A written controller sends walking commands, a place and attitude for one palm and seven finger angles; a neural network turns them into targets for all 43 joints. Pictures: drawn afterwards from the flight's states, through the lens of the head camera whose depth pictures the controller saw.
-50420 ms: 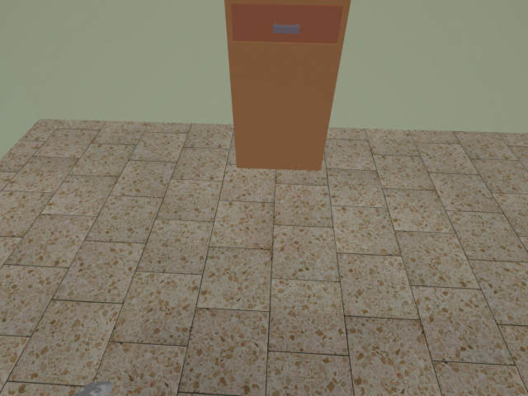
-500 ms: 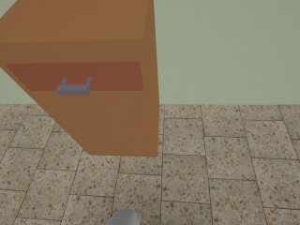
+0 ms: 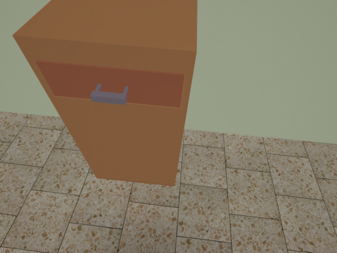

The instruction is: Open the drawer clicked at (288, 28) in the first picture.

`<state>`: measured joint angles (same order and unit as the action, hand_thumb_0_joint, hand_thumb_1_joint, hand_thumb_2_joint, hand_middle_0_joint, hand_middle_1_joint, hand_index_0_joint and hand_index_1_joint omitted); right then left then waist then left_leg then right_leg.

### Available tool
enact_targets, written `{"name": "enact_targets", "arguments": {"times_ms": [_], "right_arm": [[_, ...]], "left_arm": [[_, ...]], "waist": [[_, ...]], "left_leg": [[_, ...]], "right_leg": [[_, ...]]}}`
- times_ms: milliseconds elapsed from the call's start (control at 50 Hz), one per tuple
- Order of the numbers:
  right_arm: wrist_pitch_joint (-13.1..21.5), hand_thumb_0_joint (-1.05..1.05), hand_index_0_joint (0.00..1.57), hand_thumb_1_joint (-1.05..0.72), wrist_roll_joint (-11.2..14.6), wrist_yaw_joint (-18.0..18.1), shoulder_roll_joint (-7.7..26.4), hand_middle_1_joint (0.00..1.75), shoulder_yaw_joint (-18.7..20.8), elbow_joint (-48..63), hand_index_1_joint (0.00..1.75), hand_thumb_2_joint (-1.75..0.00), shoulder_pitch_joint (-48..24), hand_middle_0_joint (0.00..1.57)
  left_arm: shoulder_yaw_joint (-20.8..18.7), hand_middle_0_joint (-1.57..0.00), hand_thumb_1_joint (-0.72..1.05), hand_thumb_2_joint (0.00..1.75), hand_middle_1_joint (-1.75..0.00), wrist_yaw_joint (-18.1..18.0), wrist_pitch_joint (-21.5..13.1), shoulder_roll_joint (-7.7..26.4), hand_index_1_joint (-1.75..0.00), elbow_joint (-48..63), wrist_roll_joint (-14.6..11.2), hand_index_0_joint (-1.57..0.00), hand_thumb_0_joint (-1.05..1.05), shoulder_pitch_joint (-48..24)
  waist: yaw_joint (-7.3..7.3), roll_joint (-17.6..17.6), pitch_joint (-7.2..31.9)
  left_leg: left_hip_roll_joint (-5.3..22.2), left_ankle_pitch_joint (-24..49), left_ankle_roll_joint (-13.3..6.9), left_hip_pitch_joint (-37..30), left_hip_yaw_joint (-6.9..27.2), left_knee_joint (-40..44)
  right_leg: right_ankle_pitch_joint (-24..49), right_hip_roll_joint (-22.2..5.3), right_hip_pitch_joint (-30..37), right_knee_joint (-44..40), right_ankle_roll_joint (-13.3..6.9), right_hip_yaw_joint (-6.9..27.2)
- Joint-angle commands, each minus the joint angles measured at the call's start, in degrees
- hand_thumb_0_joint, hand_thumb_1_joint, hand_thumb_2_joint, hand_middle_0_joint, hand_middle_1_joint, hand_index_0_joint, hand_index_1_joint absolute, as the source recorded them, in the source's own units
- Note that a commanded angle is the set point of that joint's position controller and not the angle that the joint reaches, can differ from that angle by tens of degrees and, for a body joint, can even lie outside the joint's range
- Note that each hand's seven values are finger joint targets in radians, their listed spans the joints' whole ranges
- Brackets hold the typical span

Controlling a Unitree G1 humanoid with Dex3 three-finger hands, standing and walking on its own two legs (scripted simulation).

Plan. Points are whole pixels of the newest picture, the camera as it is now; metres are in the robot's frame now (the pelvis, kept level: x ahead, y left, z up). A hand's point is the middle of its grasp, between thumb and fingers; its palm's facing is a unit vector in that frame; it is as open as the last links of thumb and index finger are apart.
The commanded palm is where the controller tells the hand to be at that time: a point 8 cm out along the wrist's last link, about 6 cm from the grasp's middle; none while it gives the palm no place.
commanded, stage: come to a stop and stand still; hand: left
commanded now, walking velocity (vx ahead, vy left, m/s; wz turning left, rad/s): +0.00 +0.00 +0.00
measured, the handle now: (110, 92) +0.54 +0.24 +0.02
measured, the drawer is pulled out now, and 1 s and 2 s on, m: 0.00 0.00 0.00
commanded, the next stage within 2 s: look again from close up in 0.30 s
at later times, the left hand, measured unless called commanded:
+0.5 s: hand out of the picture +0.05 +0.19 -0.18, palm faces -0.04 -0.97 -0.22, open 7.4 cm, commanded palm none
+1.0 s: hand out of the picture +0.05 +0.17 -0.17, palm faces -0.03 -0.97 -0.22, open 7.4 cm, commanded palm none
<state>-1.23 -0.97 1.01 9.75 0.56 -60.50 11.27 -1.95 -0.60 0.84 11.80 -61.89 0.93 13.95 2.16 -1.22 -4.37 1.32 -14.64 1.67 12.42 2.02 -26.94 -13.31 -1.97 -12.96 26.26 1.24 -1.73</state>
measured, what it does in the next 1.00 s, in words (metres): stands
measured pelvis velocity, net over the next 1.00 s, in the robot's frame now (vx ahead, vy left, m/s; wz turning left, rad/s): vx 0.02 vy -0.01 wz -0.05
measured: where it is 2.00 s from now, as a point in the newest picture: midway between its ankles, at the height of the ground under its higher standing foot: outside the picture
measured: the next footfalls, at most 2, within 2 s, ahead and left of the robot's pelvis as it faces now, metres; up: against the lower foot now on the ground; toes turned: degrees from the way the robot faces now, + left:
none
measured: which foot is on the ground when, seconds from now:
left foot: down 0.00-1.00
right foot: down 0.00-1.00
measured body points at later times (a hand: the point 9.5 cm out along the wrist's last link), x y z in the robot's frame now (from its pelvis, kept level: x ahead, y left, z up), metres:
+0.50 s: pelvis +0.02 +0.01 +0.00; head +0.04 +0.01 +0.45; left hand +0.06 +0.24 -0.16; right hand +0.02 -0.22 -0.16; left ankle +0.00 +0.14 -0.74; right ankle +0.01 -0.13 -0.74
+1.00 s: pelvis +0.02 -0.01 +0.00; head +0.04 -0.02 +0.45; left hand +0.05 +0.22 -0.16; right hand +0.02 -0.23 -0.17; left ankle +0.00 +0.14 -0.74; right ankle +0.01 -0.13 -0.74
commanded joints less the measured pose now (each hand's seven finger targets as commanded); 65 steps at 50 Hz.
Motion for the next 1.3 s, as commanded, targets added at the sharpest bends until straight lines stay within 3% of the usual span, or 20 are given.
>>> {"name": "enact_targets", "arguments": {"times_ms": [0, 120, 360, 380, 400, 420, 460, 480, 540, 640, 660, 800, 960, 1060, 1120, 1160, 1240, 1280], "right_arm": [[1.5, 0.0, 0.2, -0.9, 0.2, 0.8, 8.0, 0.3, 1.3, 2.1, 0.3, -0.9, 3.3, 0.2], [1.8, 0.0, 0.2, -0.9, 0.2, 1.0, 7.6, 0.3, 0.8, 0.6, 0.3, -0.9, 4.4, 0.2], [1.9, 0.0, 0.2, -0.9, 0.3, 1.1, 6.3, 0.3, 0.8, -1.0, 0.3, -0.9, 6.9, 0.2], [3.2, 0.0, 0.2, -0.9, 0.9, 0.2, 7.9, 0.3, 1.1, 2.5, 0.3, -0.9, 1.7, 0.2], [2.9, 0.0, 0.2, -0.9, 0.5, -0.1, 5.0, 0.3, 0.7, 3.8, 0.3, -0.9, 5.3, 0.2], [3.1, 0.0, 0.2, -0.9, 0.3, -0.1, 4.8, 0.3, 0.6, 3.3, 0.3, -0.9, 6.1, 0.2], [3.3, 0.0, 0.2, -0.9, 0.0, -0.2, 5.8, 0.3, 0.4, 3.5, 0.3, -0.9, 8.3, 0.2], [3.3, 0.0, 0.2, -0.9, 0.0, -0.1, 5.9, 0.3, 0.4, 3.7, 0.3, -0.9, 7.7, 0.2], [3.1, 0.0, 0.2, -0.9, 0.2, 0.3, 6.3, 0.3, 0.4, 3.9, 0.3, -0.9, 7.9, 0.2], [2.9, 0.0, 0.2, -0.9, 0.2, 0.4, 6.5, 0.3, 0.1, 3.2, 0.3, -0.9, 7.8, 0.2], [3.1, 0.0, 0.2, -0.9, 0.1, 0.5, 6.3, 0.3, 0.1, 2.9, 0.3, -0.9, 7.9, 0.2], [2.9, 0.0, 0.2, -0.9, 0.2, 0.6, 6.6, 0.3, 0.0, 1.6, 0.3, -0.9, 7.2, 0.2], [2.8, 0.0, 0.2, -0.9, 0.3, 0.7, 5.6, 0.3, 0.0, -0.3, 0.3, -0.9, 7.5, 0.2], [2.4, 0.0, 0.2, -0.9, 0.4, 0.7, 5.1, 0.3, 0.1, -0.7, 0.3, -0.9, 7.3, 0.2], [1.7, 0.0, 0.2, -0.9, 0.4, 0.7, 5.4, 0.3, 0.6, 0.2, 0.3, -0.9, 7.5, 0.2], [1.3, 0.0, 0.2, -0.9, 0.3, 0.7, 5.3, 0.3, 1.0, 1.0, 0.3, -0.9, 7.6, 0.2], [0.5, 0.0, 0.2, -0.9, 0.2, 0.4, 5.1, 0.3, 1.7, 2.8, 0.3, -0.9, 7.6, 0.2], [0.5, 0.0, 0.2, -0.9, 0.1, 0.3, 5.0, 0.3, 2.0, 3.0, 0.3, -0.9, 8.8, 0.2]], "left_arm": [[-0.5, -0.2, 0.9, 0.9, -0.3, -0.5, -1.1, 5.8, -0.3, 1.4, -0.3, -0.2, 0.0, 0.6], [-0.3, -0.2, 0.9, 0.9, -0.3, -0.6, -0.7, 5.3, -0.3, 0.1, -0.3, -0.2, 0.0, 1.0], [-0.2, -0.2, 0.9, 0.9, -0.3, -0.9, -1.1, 5.1, -0.3, 0.0, -0.5, -0.2, 0.0, 1.1], [0.8, -0.2, 0.9, 0.9, -0.3, -3.5, -2.8, 4.9, -0.3, -1.4, 0.1, -0.2, 0.0, 6.3], [0.6, -0.2, 0.9, 0.9, -0.3, -3.0, -3.3, 7.5, -0.3, 1.3, -0.3, -0.2, 0.0, 2.7], [0.8, -0.2, 0.9, 0.9, -0.3, -2.4, -3.2, 6.7, -0.3, 1.9, -0.4, -0.2, 0.0, 0.9], [0.9, -0.2, 0.9, 0.9, -0.3, -2.1, -2.8, 5.9, -0.3, 2.3, -0.2, -0.2, 0.0, 1.7], [1.0, -0.2, 0.9, 0.9, -0.3, -2.0, -2.7, 5.4, -0.3, 2.4, -0.2, -0.2, 0.0, 2.1], [1.3, -0.2, 0.9, 0.9, -0.3, -1.9, -2.5, 4.5, -0.3, 2.2, -0.3, -0.2, 0.0, 2.4], [1.3, -0.2, 0.9, 0.9, -0.3, -1.7, -2.1, 4.7, -0.3, 2.2, -0.4, -0.2, 0.0, 2.6], [1.2, -0.2, 0.9, 0.9, -0.3, -1.7, -2.1, 4.8, -0.3, 2.3, -0.3, -0.2, 0.0, 2.7], [1.0, -0.2, 0.9, 0.9, -0.3, -1.4, -2.2, 5.4, -0.3, 2.0, -0.4, -0.2, 0.0, 3.0], [0.8, -0.2, 0.9, 0.9, -0.3, -1.3, -2.2, 5.1, -0.3, 1.3, -0.3, -0.2, 0.0, 2.9], [0.4, -0.2, 0.9, 0.9, -0.3, -1.5, -2.2, 5.8, -0.3, 1.6, -0.4, -0.2, 0.0, 2.9], [-0.4, -0.2, 0.9, 0.9, -0.3, -1.8, -1.9, 7.2, -0.3, 2.2, -0.3, -0.2, 0.0, 3.2], [-1.2, -0.2, 0.9, 0.9, -0.3, -2.0, -1.5, 8.2, -0.3, 2.9, -0.1, -0.2, 0.0, 3.3], [-2.5, -0.2, 0.9, 0.9, -0.3, -2.2, -0.9, 10.1, -0.3, 4.3, 0.2, -0.2, 0.0, 2.8], [-3.0, -0.2, 0.9, 0.9, -0.3, -2.3, -0.4, 10.1, -0.3, 5.5, 0.4, -0.2, 0.0, 1.2]], "waist": [[-1.88, 2.5, 4.4], [-1.42, 4.2, 1.4], [-1.71, 2.0, 2.0], [0.33, 2.0, 5.6], [-2.87, 2.2, 8.5], [-2.79, 4.1, 6.5], [-2.73, 7.8, 7.3], [-2.35, 7.7, 6.5], [-2.68, 1.2, 2.9], [-2.52, 1.0, -0.8], [-2.42, 2.5, -0.6], [-2.28, -0.2, 1.5], [-2.36, -0.1, 2.3], [-1.94, 1.2, 1.5], [-1.52, 0.6, 3.0], [-1.43, -1.0, 3.5], [-1.3, -7.7, 2.8], [-2.11, -7.6, 2.4]], "left_leg": [[4.8, 7.8, -2.3, -0.5, 1.9, 6.4], [5.2, 7.2, -2.6, 1.5, 2.9, 9.5], [4.3, 11.2, -2.4, -1.3, 1.0, 8.1], [5.1, 14.4, -1.1, -1.7, -2.1, -3.6], [2.0, 3.2, -1.2, -0.7, -1.1, -0.9], [2.5, 4.3, -1.8, -0.5, -0.3, 1.5], [4.6, 10.9, -3.0, -0.3, 0.5, 1.7], [4.8, 13.6, -3.3, -0.5, 0.7, 1.6], [4.5, 14.3, -3.4, -0.1, 0.4, 1.3], [4.1, 10.7, -3.3, 0.4, -0.2, 3.2], [4.0, 12.0, -3.3, -0.1, -0.2, 3.7], [3.7, 9.3, -3.0, -1.9, -1.0, 3.7], [3.8, 8.6, -2.5, -2.5, -1.4, 4.1], [3.1, 9.9, -1.9, -1.7, -2.4, 2.7], [2.7, 9.2, -1.4, -0.9, -3.4, 0.1], [2.0, 7.9, -1.1, 0.2, -4.2, -1.8], [0.3, 0.1, -0.7, 2.8, -5.8, -5.6], [0.6, 0.0, -0.8, 1.2, -5.3, -3.3]], "right_leg": [[6.7, -3.5, 3.9, -4.4, -1.8, 4.2], [4.7, -2.9, 4.9, -4.5, -1.5, 3.4], [8.3, -3.4, 5.1, -5.2, -1.7, 3.6], [23.1, -6.4, 4.7, -3.3, -1.7, 6.4], [15.4, -7.4, 5.2, -2.0, -3.1, 8.2], [8.2, -5.9, 2.7, -0.9, -3.4, 6.8], [4.4, -3.0, 2.9, 1.3, -3.2, 4.0], [4.9, -2.5, 2.8, 1.7, -3.0, 3.5], [8.3, -2.6, 1.4, 1.4, -3.0, 4.0], [7.7, -2.5, 0.0, 0.7, -2.7, 4.6], [8.3, -2.4, 0.3, 1.0, -2.8, 4.9], [10.6, -3.0, 1.2, -0.3, -2.8, 6.0], [11.4, -2.9, 2.0, -1.1, -3.0, 6.0], [16.4, -4.5, 1.9, -0.9, -3.7, 7.5], [18.2, -6.7, 2.2, 0.0, -4.7, 9.6], [18.2, -8.4, 2.3, 0.1, -5.8, 11.3], [16.5, -13.3, 0.4, -2.2, -8.2, 16.0], [13.0, -13.0, -2.7, -0.8, -7.9, 15.2]]}}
